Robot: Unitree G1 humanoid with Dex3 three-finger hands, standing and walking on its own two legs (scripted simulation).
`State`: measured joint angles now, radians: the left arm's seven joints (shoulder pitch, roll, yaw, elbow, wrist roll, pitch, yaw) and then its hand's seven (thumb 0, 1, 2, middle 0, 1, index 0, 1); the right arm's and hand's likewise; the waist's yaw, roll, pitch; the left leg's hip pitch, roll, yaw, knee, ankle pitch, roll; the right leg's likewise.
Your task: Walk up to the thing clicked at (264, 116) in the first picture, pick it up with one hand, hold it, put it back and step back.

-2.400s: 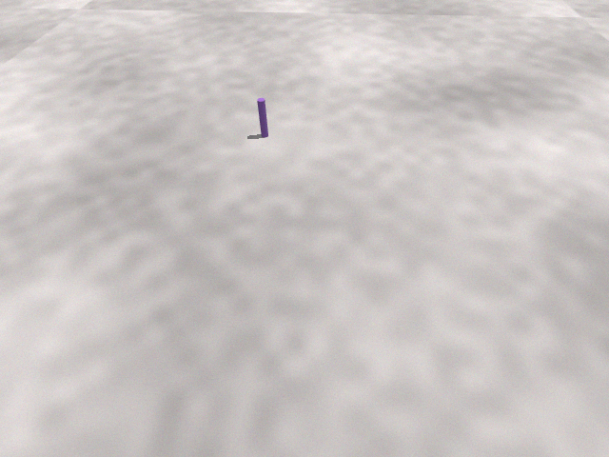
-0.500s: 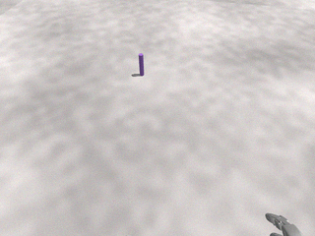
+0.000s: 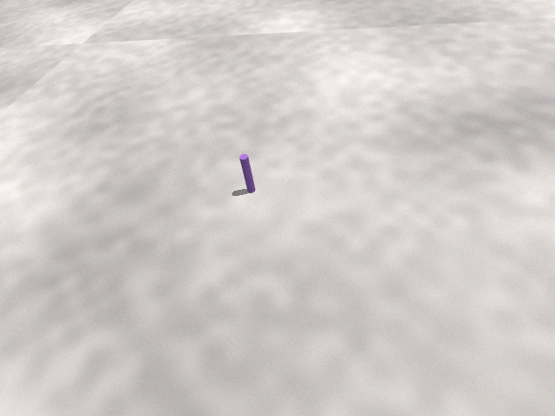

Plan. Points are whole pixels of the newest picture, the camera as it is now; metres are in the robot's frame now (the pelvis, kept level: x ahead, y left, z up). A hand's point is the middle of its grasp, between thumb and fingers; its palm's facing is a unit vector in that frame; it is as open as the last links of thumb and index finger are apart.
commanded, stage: walk up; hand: left
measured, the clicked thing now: (247, 174) +1.32 +0.26 -0.66
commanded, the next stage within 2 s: none
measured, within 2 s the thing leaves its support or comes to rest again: neither
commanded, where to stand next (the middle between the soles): +0.95 +0.05 m, yaw -1 degrees
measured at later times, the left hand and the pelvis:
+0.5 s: hand (134, 345) +0.30 +0.32 -0.15, palm faces -0.04 -0.95 -0.32, open 7.4 cm; pelvis +0.25 +0.05 +0.00, yaw +0 degrees
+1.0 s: hand (183, 226) +0.55 +0.26 -0.11, palm faces -0.04 -0.92 -0.39, open 7.3 cm; pelvis +0.45 +0.00 +0.00, yaw -2 degrees
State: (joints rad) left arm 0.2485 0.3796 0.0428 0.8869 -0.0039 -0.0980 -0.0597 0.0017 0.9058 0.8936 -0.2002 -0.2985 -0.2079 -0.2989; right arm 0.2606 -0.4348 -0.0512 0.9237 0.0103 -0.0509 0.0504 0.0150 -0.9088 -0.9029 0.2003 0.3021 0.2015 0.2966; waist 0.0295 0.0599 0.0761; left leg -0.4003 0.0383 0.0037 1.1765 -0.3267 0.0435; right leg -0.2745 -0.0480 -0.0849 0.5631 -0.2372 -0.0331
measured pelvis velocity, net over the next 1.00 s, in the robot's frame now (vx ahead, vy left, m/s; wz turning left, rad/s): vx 0.45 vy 0.00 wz -0.03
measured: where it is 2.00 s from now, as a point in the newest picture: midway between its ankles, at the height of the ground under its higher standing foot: (294, 276)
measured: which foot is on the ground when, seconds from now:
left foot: up 0.00-0.28, down 0.30-0.82, up 0.84-1.00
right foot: down 0.00-0.34, up 0.36-0.78, down 0.80-1.00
